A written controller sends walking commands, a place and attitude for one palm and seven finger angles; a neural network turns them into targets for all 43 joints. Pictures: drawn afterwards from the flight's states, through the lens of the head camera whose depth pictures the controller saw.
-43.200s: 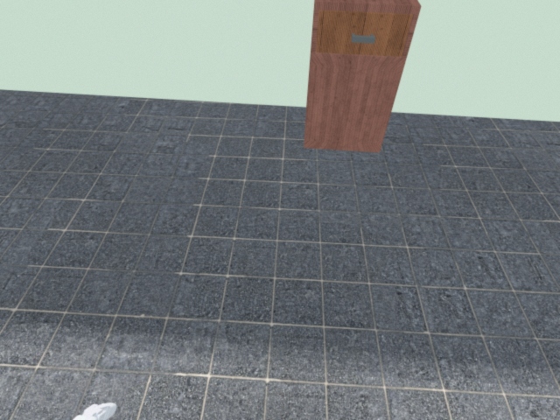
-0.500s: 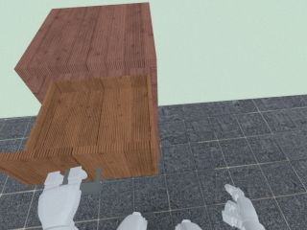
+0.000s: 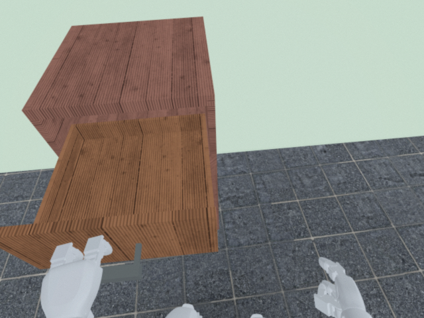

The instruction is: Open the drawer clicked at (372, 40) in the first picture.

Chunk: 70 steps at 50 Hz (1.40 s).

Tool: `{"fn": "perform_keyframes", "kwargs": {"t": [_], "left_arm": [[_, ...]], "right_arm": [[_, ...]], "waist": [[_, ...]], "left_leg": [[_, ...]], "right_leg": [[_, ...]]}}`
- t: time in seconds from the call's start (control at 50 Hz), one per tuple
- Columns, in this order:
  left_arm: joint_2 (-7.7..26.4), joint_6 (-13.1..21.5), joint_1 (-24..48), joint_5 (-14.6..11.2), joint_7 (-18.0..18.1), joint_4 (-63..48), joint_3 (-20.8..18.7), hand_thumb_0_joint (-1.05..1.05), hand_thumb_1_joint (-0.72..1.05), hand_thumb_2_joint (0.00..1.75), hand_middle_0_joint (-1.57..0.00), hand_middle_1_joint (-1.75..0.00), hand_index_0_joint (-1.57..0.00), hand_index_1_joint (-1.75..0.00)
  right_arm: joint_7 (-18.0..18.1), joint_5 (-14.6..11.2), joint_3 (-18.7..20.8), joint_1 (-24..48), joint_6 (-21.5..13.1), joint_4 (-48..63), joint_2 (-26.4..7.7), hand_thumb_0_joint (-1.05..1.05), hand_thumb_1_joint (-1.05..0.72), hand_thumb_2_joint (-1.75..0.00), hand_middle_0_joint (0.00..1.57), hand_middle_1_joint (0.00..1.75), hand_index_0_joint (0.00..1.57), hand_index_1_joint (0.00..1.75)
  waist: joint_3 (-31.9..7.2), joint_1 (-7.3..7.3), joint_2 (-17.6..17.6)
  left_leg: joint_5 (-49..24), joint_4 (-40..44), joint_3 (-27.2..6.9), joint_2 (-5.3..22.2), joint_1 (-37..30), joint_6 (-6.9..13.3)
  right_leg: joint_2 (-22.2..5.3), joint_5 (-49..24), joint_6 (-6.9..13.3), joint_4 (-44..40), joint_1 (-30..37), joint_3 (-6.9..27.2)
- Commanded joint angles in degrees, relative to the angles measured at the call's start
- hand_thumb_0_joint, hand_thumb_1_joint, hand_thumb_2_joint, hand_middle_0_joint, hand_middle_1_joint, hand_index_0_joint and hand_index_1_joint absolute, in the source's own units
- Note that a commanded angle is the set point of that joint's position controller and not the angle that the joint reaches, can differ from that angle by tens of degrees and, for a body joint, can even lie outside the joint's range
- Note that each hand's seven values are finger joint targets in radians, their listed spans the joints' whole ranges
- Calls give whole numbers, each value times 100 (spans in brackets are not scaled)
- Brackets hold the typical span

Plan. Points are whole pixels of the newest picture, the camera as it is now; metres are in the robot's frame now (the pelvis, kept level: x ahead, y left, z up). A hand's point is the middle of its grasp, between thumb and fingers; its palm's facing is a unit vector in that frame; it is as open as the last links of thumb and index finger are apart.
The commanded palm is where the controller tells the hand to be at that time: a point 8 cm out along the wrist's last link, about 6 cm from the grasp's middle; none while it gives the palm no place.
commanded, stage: lift the hand off the handle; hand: left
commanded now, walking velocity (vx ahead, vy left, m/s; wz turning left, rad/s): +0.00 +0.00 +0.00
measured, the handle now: (115, 262) +0.23 +0.22 -0.04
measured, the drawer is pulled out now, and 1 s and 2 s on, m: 0.30 0.30 0.30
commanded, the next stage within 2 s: draw the hand back to the body in 1.84 s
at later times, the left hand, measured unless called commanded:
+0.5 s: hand (80, 284) +0.18 +0.25 +0.00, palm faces -0.02 -0.12 -0.99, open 13.6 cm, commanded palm +0.16 +0.24 +0.07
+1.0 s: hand (75, 276) +0.18 +0.24 +0.04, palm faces +0.03 -0.12 -0.99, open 13.5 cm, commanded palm +0.16 +0.24 +0.11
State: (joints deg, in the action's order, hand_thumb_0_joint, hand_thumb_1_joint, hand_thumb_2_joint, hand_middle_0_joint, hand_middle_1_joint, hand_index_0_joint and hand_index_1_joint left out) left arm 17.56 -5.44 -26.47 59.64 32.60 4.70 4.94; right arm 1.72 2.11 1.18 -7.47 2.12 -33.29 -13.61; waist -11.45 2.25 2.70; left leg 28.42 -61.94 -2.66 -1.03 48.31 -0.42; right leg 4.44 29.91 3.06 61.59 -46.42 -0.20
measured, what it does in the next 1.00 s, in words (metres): stands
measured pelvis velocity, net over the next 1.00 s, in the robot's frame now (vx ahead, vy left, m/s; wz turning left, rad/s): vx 0.01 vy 0.01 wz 0.00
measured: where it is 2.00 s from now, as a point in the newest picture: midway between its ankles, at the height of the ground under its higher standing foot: outside the picture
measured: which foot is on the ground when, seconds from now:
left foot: down 0.00-1.00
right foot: down 0.00-1.00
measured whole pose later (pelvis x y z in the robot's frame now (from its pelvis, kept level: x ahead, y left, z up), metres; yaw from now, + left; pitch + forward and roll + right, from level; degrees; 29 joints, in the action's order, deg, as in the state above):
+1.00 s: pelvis +0.01 +0.01 +0.03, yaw +0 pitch +9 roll +0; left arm 19.1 -7.8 -31.6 57.7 25.3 -7.8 7.1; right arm -0.7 1.0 -0.2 -8.5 3.2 -30.9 -13.1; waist -9.6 4.0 4.1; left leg 25.3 -51.0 -2.0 -1.2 34.3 0.5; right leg 3.9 26.5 2.3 50.3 -32.3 1.0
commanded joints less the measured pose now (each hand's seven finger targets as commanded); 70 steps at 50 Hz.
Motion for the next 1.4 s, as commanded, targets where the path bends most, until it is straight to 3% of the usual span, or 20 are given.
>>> {"fn": "perform_keyframes", "kwargs": {"t": [0.0,0.04,0.16,0.22,0.34,0.42,0.44,0.56,0.6,0.62,0.7,0.9,0.98,1.0,1.02,1.14,1.22,1.3,1.32,1.38], "left_arm": [[872,28,20,82,292,-1208,-580,0,-50,30,-30,-120,-30,-120],[838,-22,-24,57,258,-1218,-537,0,-50,30,-30,-120,-30,-120],[745,-86,-11,42,109,-1440,-352,0,-50,30,-30,-120,-30,-120],[695,-82,-98,8,20,-1434,-295,0,-50,30,-30,-120,-30,-120],[850,-2,179,73,-48,-1725,-369,0,-50,30,-30,-120,-30,-120],[667,-9,-14,52,-72,-1937,-151,0,-50,30,-30,-120,-30,-120],[745,13,138,51,-76,-2036,-211,0,-50,30,-30,-120,-30,-120],[789,-58,-118,43,-117,-2008,-289,0,-50,30,-30,-120,-30,-120],[916,-78,117,53,-120,-2102,-412,0,-50,30,-30,-120,-30,-120],[783,-88,38,45,-140,-2149,-280,0,-50,30,-30,-120,-30,-120],[820,-109,220,-26,-197,-2504,-221,0,-50,30,-30,-120,-30,-120],[973,-150,-197,-99,-399,-2464,-424,0,-50,30,-30,-120,-30,-120],[953,-197,-215,-196,-531,-2504,-387,0,-50,30,-30,-120,-30,-120],[1086,-171,-129,-178,-543,-2616,-510,0,-50,30,-30,-120,-30,-120],[972,-171,-211,-191,-578,-2608,-394,0,-50,30,-30,-120,-30,-120],[1230,-125,-394,-273,-737,-2521,-707,0,-50,30,-30,-120,-30,-120],[1228,-153,-306,-366,-900,-2472,-725,0,-50,30,-30,-120,-30,-120],[1328,-43,-166,-440,-1037,-2836,-760,0,-50,30,-30,-120,-30,-120],[1202,-33,-300,-459,-1074,-2791,-639,0,-50,30,-30,-120,-30,-120],[1326,47,-126,-474,-1121,-2809,-772,0,-50,30,-30,-120,-30,-120]], "right_arm": [[-10,-6,194,659,-267,925,-569,0,-90,-90,20,30,20,30],[-23,-12,193,653,-238,954,-574,0,-90,-90,20,30,20,30],[-58,-50,168,659,-199,1045,-556,0,-90,-90,20,30,20,30],[-67,-66,161,631,-206,1065,-549,0,-90,-90,20,30,20,30],[-91,-46,127,663,-189,1097,-541,0,-90,-90,20,30,20,30],[-144,-55,136,633,-211,1160,-518,0,-90,-90,20,30,20,30],[-159,-34,130,622,-208,1136,-529,0,-90,-90,20,30,20,30],[-174,-56,121,637,-191,1160,-525,0,-90,-90,20,30,20,30],[-171,-58,112,670,-175,1148,-534,0,-90,-90,20,30,20,30],[-172,-68,127,663,-192,1173,-518,0,-90,-90,20,30,20,30],[-188,-74,119,671,-216,1199,-519,0,-90,-90,20,30,20,30],[-210,-123,74,734,-214,1195,-500,0,-90,-90,20,30,20,30],[-197,-161,70,775,-206,1227,-495,0,-90,-90,20,30,20,30],[-197,-153,59,807,-202,1228,-497,0,-90,-90,20,30,20,30],[-190,-167,74,786,-211,1236,-475,0,-90,-90,20,30,20,30],[-153,-177,31,810,-211,1213,-478,0,-90,-90,20,30,20,30],[-119,-227,51,841,-201,1188,-480,0,-90,-90,20,30,20,30],[-115,-191,38,826,-237,1211,-494,0,-90,-90,20,30,20,30],[-114,-214,55,822,-253,1215,-473,0,-90,-90,20,30,20,30],[-110,-197,43,812,-252,1187,-510,0,-90,-90,20,30,20,30]], "waist": [[-970,30,-155],[-936,19,-305],[-722,7,-121],[-637,-6,-291],[-637,35,-48],[-608,36,116],[-739,29,30],[-594,50,-170],[-583,72,-161],[-517,65,-42],[-708,71,51],[-418,150,-156],[-252,106,-269],[-296,169,-150],[-232,146,-149],[-243,222,-289],[-15,177,-293],[-264,207,-130],[-100,180,-120],[-10,153,-196]], "left_leg": [[-1261,797,240,-81,-1198,240],[-1223,848,247,-89,-1186,248],[-1297,1087,221,-66,-1482,250],[-1261,1161,206,-48,-1528,266],[-1263,1307,193,-35,-1753,247],[-1465,1388,163,-6,-1963,248],[-1529,1382,161,2,-2020,246],[-1614,1443,166,-3,-1984,247],[-1543,1508,164,-3,-2018,231],[-1556,1539,165,5,-2054,239],[-1624,1595,166,21,-2286,250],[-1630,1765,180,9,-2267,241],[-1514,1849,186,3,-2251,256],[-1509,1870,196,-3,-2313,252],[-1504,1875,207,-4,-2323,265],[-1540,1926,232,-46,-2355,267],[-1488,2039,229,-38,-2388,266],[-1653,2065,236,-47,-2641,279],[-1633,2101,225,-31,-2631,280],[-1583,2169,205,-27,-2647,273]], "right_leg": [[-194,-1810,-90,-1234,576,143],[-202,-1790,-115,-1299,669,115],[-182,-1684,-87,-1445,705,30],[-180,-1639,-97,-1542,774,9],[-180,-1448,-74,-1637,769,-12],[-151,-1503,-33,-1638,804,-103],[-159,-1570,-42,-1639,833,-99],[-153,-1823,-57,-1707,1008,-78],[-156,-1721,-55,-1752,1025,-31],[-154,-1699,-42,-1765,1028,-71],[-175,-1641,-41,-1849,1104,-65],[-185,-1834,-62,-2050,1395,19],[-209,-1802,-86,-2216,1502,63],[-217,-1780,-84,-2238,1508,118],[-221,-1805,-88,-2253,1522,106],[-275,-2022,-134,-2440,1788,228],[-278,-2024,-149,-2603,1843,335],[-331,-2145,-156,-2685,1989,315],[-308,-2091,-144,-2692,1919,280],[-314,-1971,-144,-2792,1911,278]]}}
